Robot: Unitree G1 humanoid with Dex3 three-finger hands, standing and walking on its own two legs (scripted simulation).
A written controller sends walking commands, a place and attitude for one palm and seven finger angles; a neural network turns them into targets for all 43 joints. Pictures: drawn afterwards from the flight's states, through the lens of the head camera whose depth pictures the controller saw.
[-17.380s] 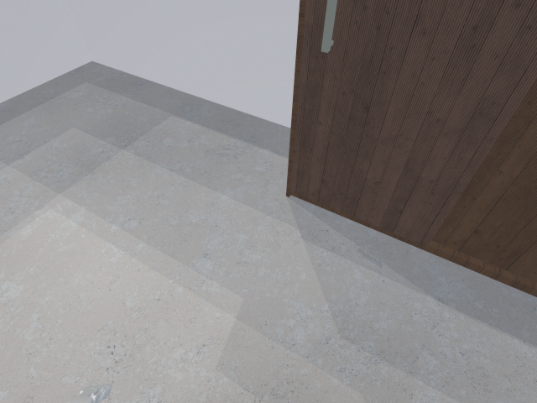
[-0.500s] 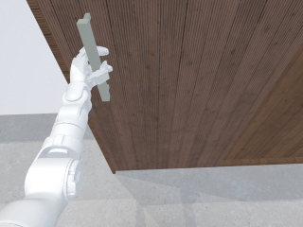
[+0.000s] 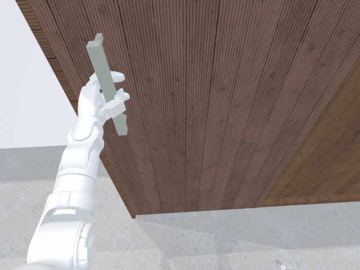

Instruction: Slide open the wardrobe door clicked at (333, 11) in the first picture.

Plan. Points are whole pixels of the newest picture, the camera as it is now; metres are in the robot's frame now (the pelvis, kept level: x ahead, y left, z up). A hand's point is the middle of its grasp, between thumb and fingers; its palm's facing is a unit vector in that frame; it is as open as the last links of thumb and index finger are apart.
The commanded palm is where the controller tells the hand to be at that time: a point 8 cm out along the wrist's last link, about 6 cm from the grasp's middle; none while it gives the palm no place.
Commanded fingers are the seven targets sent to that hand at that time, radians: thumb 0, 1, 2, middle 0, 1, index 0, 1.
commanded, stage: tug the door sideways, standing still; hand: left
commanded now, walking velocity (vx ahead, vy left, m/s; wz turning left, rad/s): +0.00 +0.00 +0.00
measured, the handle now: (112, 90) +0.48 +0.16 +0.16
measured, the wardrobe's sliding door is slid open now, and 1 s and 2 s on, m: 0.00 0.04 0.11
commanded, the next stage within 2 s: step sideways, sliding the door along in 0.84 s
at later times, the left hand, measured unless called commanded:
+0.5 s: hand (123, 102) +0.44 +0.13 +0.16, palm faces +0.11 -0.99 -0.02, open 5.3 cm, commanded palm +0.41 +0.13 +0.16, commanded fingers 0.00 0.90 0.90 -0.45 -1.40 -0.45 -1.40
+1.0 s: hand (138, 102) +0.44 +0.09 +0.15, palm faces +0.06 -1.00 -0.05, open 5.5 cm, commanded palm +0.42 +0.13 +0.16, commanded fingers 0.00 0.90 0.90 -0.45 -1.40 -0.45 -1.40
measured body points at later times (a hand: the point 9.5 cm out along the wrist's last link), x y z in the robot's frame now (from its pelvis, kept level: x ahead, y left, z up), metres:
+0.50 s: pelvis -0.02 +0.00 +0.00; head +0.03 -0.01 +0.44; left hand +0.43 +0.18 +0.16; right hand +0.08 -0.24 -0.14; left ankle -0.06 +0.12 -0.74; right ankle -0.06 -0.11 -0.73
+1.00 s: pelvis -0.04 +0.01 -0.01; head +0.01 +0.00 +0.44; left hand +0.43 +0.15 +0.16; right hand +0.04 -0.23 -0.14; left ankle -0.06 +0.12 -0.74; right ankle -0.06 -0.11 -0.74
